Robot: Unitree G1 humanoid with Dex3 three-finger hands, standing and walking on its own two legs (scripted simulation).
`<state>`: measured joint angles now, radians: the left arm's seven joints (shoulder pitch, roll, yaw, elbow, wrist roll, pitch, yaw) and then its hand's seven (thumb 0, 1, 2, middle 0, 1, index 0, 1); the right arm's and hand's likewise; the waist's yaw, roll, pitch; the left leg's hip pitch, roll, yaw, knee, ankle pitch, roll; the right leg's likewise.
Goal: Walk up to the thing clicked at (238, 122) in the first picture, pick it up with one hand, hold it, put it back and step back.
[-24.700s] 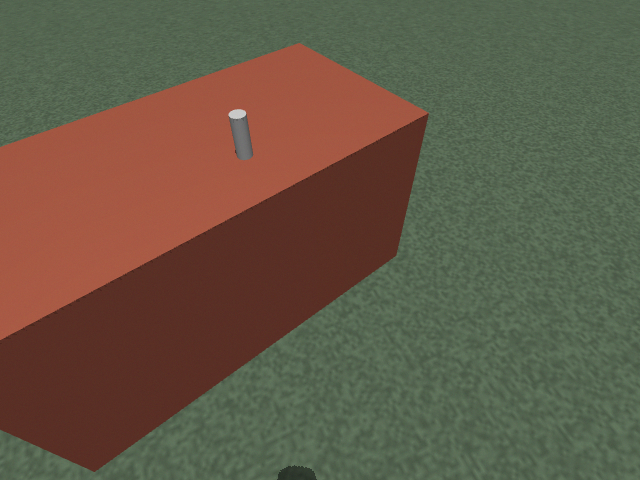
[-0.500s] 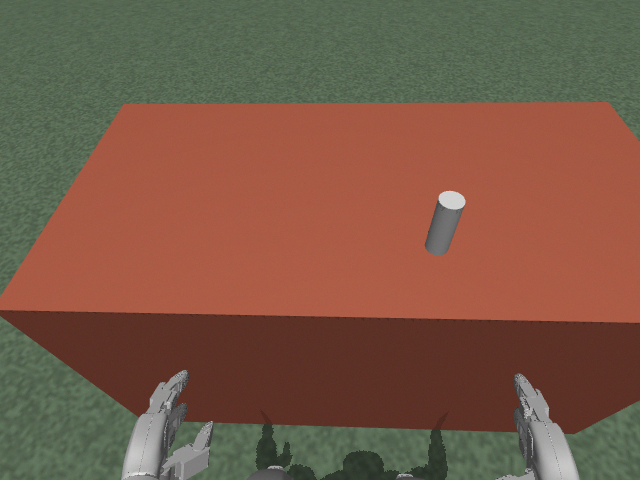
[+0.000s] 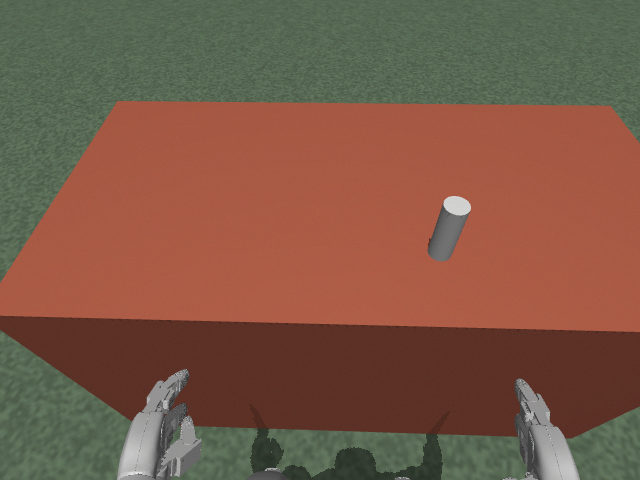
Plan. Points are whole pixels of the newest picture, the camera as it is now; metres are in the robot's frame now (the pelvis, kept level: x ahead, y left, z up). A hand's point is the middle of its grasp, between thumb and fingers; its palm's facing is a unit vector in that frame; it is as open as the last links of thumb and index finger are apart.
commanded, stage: home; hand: right
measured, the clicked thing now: (447, 230) +0.50 -0.16 -0.01
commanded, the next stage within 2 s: stand in 1.76 s
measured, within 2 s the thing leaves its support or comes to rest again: neither
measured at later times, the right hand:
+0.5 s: hand (497, 465) +0.17 -0.18 -0.05, palm faces +0.10 +0.97 -0.23, open 17.1 cm
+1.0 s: hand (496, 468) +0.16 -0.18 -0.05, palm faces +0.10 +0.97 -0.23, open 17.2 cm
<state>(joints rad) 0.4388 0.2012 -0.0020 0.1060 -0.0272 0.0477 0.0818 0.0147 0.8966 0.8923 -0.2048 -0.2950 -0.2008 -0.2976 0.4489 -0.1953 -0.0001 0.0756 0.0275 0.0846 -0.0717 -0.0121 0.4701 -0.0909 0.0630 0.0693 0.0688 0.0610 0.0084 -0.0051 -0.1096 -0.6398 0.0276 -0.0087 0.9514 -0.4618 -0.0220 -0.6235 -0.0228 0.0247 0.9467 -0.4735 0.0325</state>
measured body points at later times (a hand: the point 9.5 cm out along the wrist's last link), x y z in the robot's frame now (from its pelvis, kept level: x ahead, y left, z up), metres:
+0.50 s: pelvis -0.01 +0.00 -0.01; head +0.02 +0.00 +0.44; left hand +0.16 +0.23 -0.04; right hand +0.16 -0.23 -0.03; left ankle +0.01 +0.13 -0.68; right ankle +0.00 -0.14 -0.68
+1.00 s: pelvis -0.01 +0.00 -0.01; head +0.02 +0.00 +0.44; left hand +0.15 +0.23 -0.04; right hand +0.16 -0.23 -0.03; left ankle +0.01 +0.13 -0.68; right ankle +0.00 -0.14 -0.68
